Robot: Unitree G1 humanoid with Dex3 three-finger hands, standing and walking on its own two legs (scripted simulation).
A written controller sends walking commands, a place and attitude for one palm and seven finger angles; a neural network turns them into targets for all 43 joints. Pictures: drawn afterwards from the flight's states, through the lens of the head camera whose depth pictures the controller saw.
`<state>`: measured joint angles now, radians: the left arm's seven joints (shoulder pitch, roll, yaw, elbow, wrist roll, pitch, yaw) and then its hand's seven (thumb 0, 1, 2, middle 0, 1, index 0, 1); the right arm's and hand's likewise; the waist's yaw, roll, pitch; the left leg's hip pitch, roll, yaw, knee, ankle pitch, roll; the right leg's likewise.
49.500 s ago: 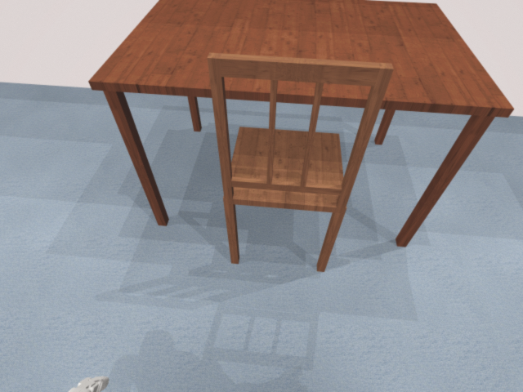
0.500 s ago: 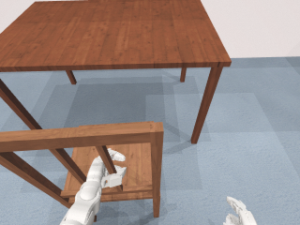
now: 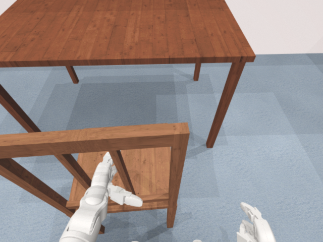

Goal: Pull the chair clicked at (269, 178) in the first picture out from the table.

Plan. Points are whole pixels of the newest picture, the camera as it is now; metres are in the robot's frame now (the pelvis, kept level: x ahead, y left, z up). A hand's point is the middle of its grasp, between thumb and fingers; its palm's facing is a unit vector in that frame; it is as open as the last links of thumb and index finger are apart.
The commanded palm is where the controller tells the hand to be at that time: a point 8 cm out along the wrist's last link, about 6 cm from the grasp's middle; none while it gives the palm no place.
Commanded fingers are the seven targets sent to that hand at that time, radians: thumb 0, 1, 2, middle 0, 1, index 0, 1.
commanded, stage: open the thumb and straighten the fingers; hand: left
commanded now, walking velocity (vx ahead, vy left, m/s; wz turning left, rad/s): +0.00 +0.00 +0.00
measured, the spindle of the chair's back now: (86, 182) +0.28 +0.21 -0.03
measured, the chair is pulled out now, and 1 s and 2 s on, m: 0.34 0.34 0.34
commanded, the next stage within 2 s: draw the fingers out of the gap in 0.06 s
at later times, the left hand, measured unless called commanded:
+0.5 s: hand (122, 205) +0.22 +0.11 -0.04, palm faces -0.03 -0.99 -0.13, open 17.5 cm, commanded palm +0.21 +0.16 -0.01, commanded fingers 0.00 -0.55 0.20 0.00 0.00 0.00 0.00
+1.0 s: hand (122, 234) +0.16 +0.10 -0.03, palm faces +0.00 -0.99 -0.13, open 17.5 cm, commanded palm +0.13 +0.14 -0.01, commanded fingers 0.00 -0.55 0.20 0.00 0.00 0.00 0.00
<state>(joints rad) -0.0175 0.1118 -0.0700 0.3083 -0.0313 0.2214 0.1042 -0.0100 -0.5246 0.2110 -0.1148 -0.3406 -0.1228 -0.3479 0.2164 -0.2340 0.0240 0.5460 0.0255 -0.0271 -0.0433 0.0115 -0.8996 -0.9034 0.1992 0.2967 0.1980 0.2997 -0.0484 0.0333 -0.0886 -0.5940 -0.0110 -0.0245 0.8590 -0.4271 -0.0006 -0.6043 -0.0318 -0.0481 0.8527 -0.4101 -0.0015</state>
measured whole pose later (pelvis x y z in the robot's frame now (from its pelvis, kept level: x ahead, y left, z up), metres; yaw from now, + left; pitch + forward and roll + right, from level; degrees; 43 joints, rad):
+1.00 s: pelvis +0.02 -0.01 -0.02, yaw +2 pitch +12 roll -1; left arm 0.69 0.13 -0.22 -0.31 0.03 0.22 0.11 -0.01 -0.54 0.20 0.00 0.00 -0.01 0.00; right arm 0.26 -0.23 0.01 0.40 0.02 -0.04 -0.07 0.01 -0.90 -0.90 0.20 0.30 0.20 0.30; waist -0.03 0.04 -0.16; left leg -0.70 -0.01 -0.06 1.01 -0.52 -0.01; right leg -0.69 -0.03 -0.08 0.99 -0.51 -0.01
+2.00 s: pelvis +0.02 -0.01 +0.02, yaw +3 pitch -1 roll -1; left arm 0.67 0.35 0.14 -0.48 -0.05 0.01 0.15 -0.01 0.16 0.54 -0.10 -0.14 -0.21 -0.20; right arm 0.19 -0.22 0.04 0.55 0.04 -0.12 -0.11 0.01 -0.90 -0.90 0.20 0.30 0.20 0.30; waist 0.06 0.07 -0.02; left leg -0.30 -0.01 -0.07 0.71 -0.40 -0.01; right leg -0.29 -0.03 -0.10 0.69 -0.39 -0.01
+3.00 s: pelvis +0.01 +0.01 +0.04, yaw +2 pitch +1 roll -1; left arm 0.57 0.36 0.38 -0.47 -0.07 -0.11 0.12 0.01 0.89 0.90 -0.20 -0.30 -0.21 -0.31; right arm 0.13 -0.22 -0.01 0.60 0.02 -0.03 -0.07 0.01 -0.90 -0.90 0.20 0.30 0.20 0.30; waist 0.02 0.10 0.05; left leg -0.25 -0.02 -0.06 0.53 -0.28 0.01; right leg -0.22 -0.04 -0.09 0.46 -0.25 0.02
